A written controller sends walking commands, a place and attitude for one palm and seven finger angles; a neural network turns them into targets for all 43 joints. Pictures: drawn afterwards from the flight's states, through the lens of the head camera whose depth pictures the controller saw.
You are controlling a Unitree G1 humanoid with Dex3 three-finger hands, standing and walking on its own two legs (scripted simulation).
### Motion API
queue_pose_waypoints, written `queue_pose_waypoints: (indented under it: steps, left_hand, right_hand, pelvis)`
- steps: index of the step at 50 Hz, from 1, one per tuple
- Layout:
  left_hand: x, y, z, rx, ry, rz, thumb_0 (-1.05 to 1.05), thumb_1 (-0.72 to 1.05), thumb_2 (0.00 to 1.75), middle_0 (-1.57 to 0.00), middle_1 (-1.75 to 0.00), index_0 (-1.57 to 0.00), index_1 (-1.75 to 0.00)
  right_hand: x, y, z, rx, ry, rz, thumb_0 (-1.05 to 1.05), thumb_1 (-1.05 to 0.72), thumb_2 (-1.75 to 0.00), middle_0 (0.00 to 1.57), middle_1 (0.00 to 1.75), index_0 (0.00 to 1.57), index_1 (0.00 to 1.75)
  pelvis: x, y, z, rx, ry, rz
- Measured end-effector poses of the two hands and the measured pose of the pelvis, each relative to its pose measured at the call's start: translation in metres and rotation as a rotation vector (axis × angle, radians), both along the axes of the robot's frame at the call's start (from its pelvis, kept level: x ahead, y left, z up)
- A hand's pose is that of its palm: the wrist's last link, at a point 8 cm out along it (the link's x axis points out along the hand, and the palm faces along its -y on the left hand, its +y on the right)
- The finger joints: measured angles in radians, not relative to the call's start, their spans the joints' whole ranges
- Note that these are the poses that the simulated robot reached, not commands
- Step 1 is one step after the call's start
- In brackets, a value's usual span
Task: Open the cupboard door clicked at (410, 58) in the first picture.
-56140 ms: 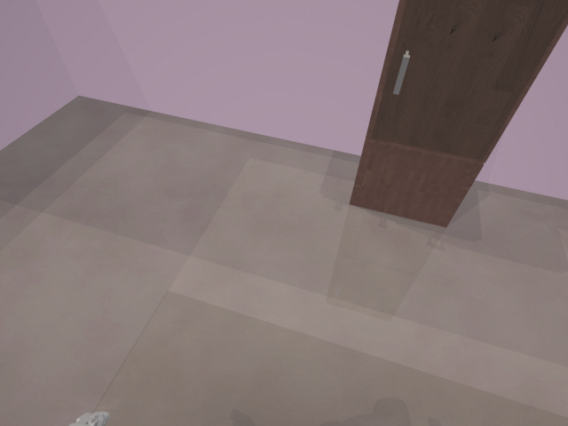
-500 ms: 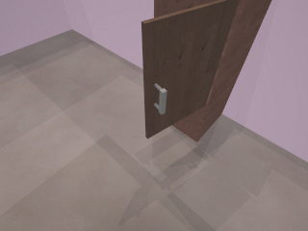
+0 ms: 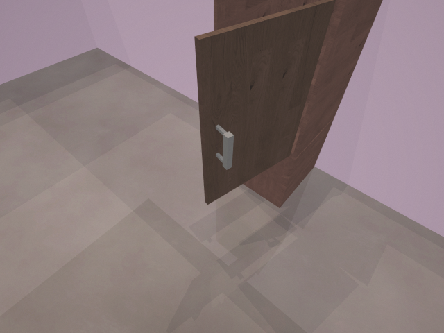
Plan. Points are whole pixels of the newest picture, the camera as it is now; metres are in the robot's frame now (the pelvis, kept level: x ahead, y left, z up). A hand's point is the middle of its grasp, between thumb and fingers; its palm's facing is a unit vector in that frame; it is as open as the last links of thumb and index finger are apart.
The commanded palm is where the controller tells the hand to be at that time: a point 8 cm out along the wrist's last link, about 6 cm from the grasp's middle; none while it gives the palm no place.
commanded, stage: look to check the result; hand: left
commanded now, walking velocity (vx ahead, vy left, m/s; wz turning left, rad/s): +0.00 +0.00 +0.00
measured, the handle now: (223, 147) +0.60 +0.03 -0.06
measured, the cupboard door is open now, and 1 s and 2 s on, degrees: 77 77 77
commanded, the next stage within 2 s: stand and wait in 0.48 s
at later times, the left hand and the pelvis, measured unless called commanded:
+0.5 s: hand out of the picture +0.01 +0.16 -0.17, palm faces +0.05 -0.98 -0.20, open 7.4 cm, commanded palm none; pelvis +0.02 -0.01 +0.00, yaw +0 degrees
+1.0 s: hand out of the picture +0.03 +0.17 -0.17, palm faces +0.05 -0.97 -0.22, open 7.4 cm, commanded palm none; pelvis +0.03 -0.02 +0.00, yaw +0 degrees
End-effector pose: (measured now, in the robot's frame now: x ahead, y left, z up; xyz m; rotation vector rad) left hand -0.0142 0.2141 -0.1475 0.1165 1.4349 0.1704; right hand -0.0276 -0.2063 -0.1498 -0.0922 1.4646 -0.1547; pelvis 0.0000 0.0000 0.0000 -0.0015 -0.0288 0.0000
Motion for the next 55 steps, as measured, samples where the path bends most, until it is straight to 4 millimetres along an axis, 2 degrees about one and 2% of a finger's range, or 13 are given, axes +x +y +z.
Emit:
queue_pose_waypoints:
  steps: [12,37,55]
  left_hand:
    - [-0.007,-0.004,0.001,0.000,0.042,0.009,0.00,0.91,0.90,-0.20,-0.30,-0.20,-0.30]
    - [0.039,0.002,0.007,0.035,-0.049,-0.011,0.00,0.91,0.90,-0.20,-0.30,-0.20,-0.30]
    - [0.039,-0.003,0.008,0.038,-0.029,-0.005,0.00,0.91,0.90,-0.20,-0.30,-0.20,-0.30]
  right_hand:
    - [0.017,-0.008,0.001,-0.011,-0.013,0.016,0.00,-0.91,-0.90,0.19,0.29,0.19,0.30]
    - [0.055,-0.032,0.004,-0.037,-0.064,0.047,0.00,-0.91,-0.90,0.20,0.29,0.20,0.30]
    - [0.064,-0.041,0.005,-0.044,-0.061,0.064,0.00,-0.91,-0.90,0.20,0.29,0.20,0.30]
  pelvis:
    - [0.007,-0.004,0.001,0.001,0.000,-0.001]
    - [0.021,-0.014,0.003,0.004,-0.001,0.004]
    - [0.026,-0.020,0.004,0.005,0.001,0.008]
